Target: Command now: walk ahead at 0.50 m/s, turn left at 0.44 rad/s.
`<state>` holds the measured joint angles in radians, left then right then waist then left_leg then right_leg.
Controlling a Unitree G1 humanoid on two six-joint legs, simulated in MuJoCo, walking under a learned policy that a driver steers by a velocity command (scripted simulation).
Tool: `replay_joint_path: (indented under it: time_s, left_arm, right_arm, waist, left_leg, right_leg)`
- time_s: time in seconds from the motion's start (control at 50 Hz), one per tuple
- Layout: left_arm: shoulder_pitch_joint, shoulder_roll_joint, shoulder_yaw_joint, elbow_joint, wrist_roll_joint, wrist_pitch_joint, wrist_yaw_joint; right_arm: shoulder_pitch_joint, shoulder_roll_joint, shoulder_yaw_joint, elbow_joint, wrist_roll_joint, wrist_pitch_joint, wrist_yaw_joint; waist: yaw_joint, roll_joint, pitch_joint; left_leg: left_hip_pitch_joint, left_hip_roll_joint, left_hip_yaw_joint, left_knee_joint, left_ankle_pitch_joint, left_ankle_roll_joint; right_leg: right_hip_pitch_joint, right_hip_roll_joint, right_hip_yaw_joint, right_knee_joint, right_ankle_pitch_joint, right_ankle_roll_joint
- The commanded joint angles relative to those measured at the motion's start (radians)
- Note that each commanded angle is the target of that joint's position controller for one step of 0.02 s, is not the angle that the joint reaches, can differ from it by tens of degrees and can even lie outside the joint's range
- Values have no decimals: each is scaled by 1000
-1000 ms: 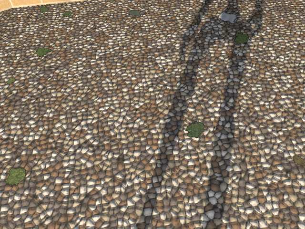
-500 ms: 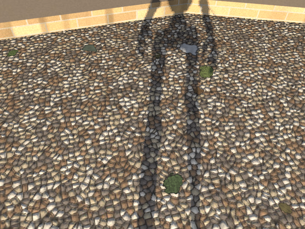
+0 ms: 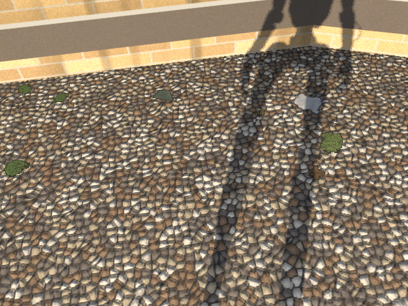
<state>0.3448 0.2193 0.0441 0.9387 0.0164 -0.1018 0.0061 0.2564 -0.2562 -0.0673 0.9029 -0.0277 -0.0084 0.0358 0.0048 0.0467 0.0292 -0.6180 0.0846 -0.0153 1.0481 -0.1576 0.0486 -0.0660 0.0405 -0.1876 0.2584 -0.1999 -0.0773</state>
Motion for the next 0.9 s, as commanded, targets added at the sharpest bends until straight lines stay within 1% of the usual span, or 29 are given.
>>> replay_joint_path:
  time_s: [0.02,0.06,0.1,0.14,0.16,0.2,0.22,0.24,0.26,0.28,0.3,0.32,0.34,0.36,0.38,0.4,0.44,0.48,0.54,0.6,0.64,0.66,0.68,0.7,0.72,0.74,0.78,0.84,0.9]
  left_arm:
    - [9,92,16,-37,0,-17,5]
    - [23,97,15,-28,0,-16,8]
    - [58,110,18,-13,0,-13,14]
    - [95,108,14,12,1,-4,20]
    - [104,115,15,23,2,2,23]
    - [88,140,20,30,1,11,32]
    - [77,150,22,30,0,18,33]
    - [57,154,22,26,-10,24,32]
    - [58,125,13,-3,-22,23,28]
    - [207,2,-15,-22,-54,30,17]
    - [165,90,7,9,-39,47,21]
    - [76,72,4,-18,-37,49,19]
    - [29,65,2,-20,-16,48,19]
    - [14,72,8,-14,5,58,18]
    - [56,59,7,-1,18,78,15]
    - [80,41,6,15,20,93,14]
    - [108,12,2,31,10,110,14]
    - [79,13,1,34,10,121,19]
    - [6,28,1,32,10,134,29]
    - [-32,28,-2,40,5,133,34]
    - [-3,9,-10,64,6,122,37]
    - [7,14,-14,73,10,113,40]
    - [29,41,-12,82,20,99,42]
    - [-15,89,-6,84,7,91,42]
    - [-36,47,-14,91,-4,85,33]
    - [-43,23,-22,94,-6,79,29]
    - [-37,29,-21,108,-9,76,33]
    - [-13,18,-24,128,-8,77,37]
    - [-5,15,-26,143,-7,79,37]
  right_arm:
    - [-54,-11,2,-71,0,-2,10]
    - [-123,2,11,-96,-1,-5,16]
    - [-191,8,19,-125,-5,-6,22]
    - [-222,19,26,-139,-12,-12,21]
    - [-207,19,27,-137,-15,-16,18]
    - [-106,-2,19,-105,-23,-27,6]
    - [-15,-23,10,-75,-27,-37,0]
    - [93,-48,-2,-37,-37,-52,-6]
    - [187,-133,-23,-15,-49,-64,-19]
    - [164,-214,-38,-21,-34,-62,-25]
    - [218,-182,-34,-20,28,-48,-34]
    - [103,-145,-21,-29,32,-41,-42]
    - [22,-75,0,-36,32,-37,-46]
    - [-19,-38,14,-36,33,-37,-51]
    - [-45,-19,23,-35,33,-37,-55]
    - [-48,-20,27,-31,24,-42,-55]
    - [-47,-43,26,-18,10,-54,-50]
    - [-52,-45,30,-8,5,-57,-46]
    - [-26,-49,31,13,1,-41,-47]
    - [-16,-49,32,31,0,-22,-52]
    - [-34,-44,34,38,10,-12,-57]
    - [-21,-35,37,47,13,-11,-59]
    - [-2,-16,40,51,13,-12,-59]
    - [62,10,41,60,26,-12,-54]
    - [59,9,43,85,24,-8,-55]
    - [49,-5,38,93,22,-7,-57]
    - [42,-24,33,105,18,-7,-59]
    - [42,-2,40,128,19,-10,-62]
    - [45,10,44,151,20,-9,-67]
  waist:
    - [-9,-108,54]
    - [4,-109,65]
    - [24,-110,76]
    - [31,-98,93]
    - [24,-109,82]
    - [-18,-150,20]
    - [-53,-155,-32]
    - [-112,-126,-91]
    - [-145,-36,-195]
    - [-47,161,-379]
    - [-98,-15,-470]
    - [-69,22,-297]
    - [-40,-11,-145]
    - [-13,-21,-77]
    - [21,-14,-67]
    - [35,-17,-78]
    - [57,-4,-104]
    - [55,28,-100]
    - [18,66,-79]
    - [-1,57,-37]
    - [21,25,-13]
    - [24,-8,0]
    - [14,-48,2]
    - [-54,-145,28]
    - [-42,-157,31]
    - [-38,-142,32]
    - [-31,-134,19]
    - [-21,-84,19]
    - [-15,-64,24]
  left_leg:
    - [-82,16,12,-82,107,-12]
    - [-57,5,49,-204,160,-9]
    - [-39,-6,93,-299,173,6]
    - [8,-39,133,-391,143,27]
    - [46,-64,149,-417,114,40]
    - [166,-128,166,-442,41,73]
    - [262,-152,151,-485,43,94]
    - [421,-154,126,-611,181,115]
    - [670,15,-26,-579,580,161]
    - [1007,365,-391,-462,1252,362]
    - [932,344,-373,-523,1190,373]
    - [784,298,-281,-610,984,341]
    - [630,241,-215,-677,832,283]
    - [528,195,-165,-721,766,239]
    - [438,164,-111,-749,734,213]
    - [387,144,-76,-756,743,201]
    - [360,120,-33,-760,745,195]
    - [349,103,-21,-776,604,176]
    - [335,97,-57,-818,252,160]
    - [314,109,-118,-843,-37,158]
    - [289,100,-133,-817,-121,132]
    - [268,87,-137,-805,-140,95]
    - [261,59,-128,-767,-129,58]
    - [292,-23,-63,-761,-102,30]
    - [413,-42,-39,-753,-50,19]
    - [476,-28,-47,-742,-2,17]
    - [497,-10,-58,-734,31,23]
    - [463,-4,-58,-747,33,18]
    - [461,-5,-55,-751,38,10]
  right_leg:
    - [-15,-266,94,-138,291,-60]
    - [-2,-258,45,-127,343,-51]
    - [39,-274,15,-118,399,-48]
    - [75,-279,-18,-57,605,-46]
    - [99,-282,-27,-8,741,-43]
    - [133,-281,-35,143,999,-34]
    - [133,-275,-31,268,999,-30]
    - [78,-249,-44,449,862,-10]
    - [-113,-195,-48,719,464,18]
    - [-429,-25,23,1085,-502,53]
    - [-397,-39,210,1104,-410,60]
    - [-448,-70,216,1072,-341,61]
    - [-455,-98,209,982,-288,63]
    - [-414,-113,210,916,-249,67]
    - [-331,-114,205,864,-218,75]
    - [-266,-101,195,829,-194,78]
    - [-219,-86,185,753,-167,85]
    - [-213,-90,183,641,-139,86]
    - [-198,-91,176,507,-119,85]
    - [-175,-86,174,399,-127,80]
    - [-99,-78,161,238,-56,67]
    - [-48,-100,190,131,24,60]
    - [-14,-168,265,81,71,50]
    - [-91,-212,334,77,84,21]
    - [-197,-208,332,46,8,19]
    - [-229,-185,311,31,-24,36]
    - [-199,-154,281,28,-3,51]
    - [-141,-153,274,39,43,42]
    - [-128,-153,273,41,57,36]
